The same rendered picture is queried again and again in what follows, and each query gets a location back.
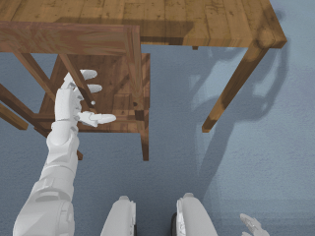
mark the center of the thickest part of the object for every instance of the right robot hand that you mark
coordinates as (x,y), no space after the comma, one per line
(253,225)

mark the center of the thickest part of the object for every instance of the left robot hand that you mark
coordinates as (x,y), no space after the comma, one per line
(68,97)

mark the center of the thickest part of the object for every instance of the left robot forearm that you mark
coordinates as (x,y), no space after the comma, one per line
(59,171)

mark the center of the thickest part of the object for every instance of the robot right thigh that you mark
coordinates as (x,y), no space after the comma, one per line
(195,218)

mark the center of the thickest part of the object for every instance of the left robot upper arm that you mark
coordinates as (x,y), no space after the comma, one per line
(50,218)

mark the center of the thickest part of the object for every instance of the right robot shin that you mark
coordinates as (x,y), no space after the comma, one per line
(180,228)

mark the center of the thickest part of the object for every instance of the chair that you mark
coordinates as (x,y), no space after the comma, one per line
(113,51)

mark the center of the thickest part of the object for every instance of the table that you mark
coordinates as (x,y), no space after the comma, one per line
(251,24)

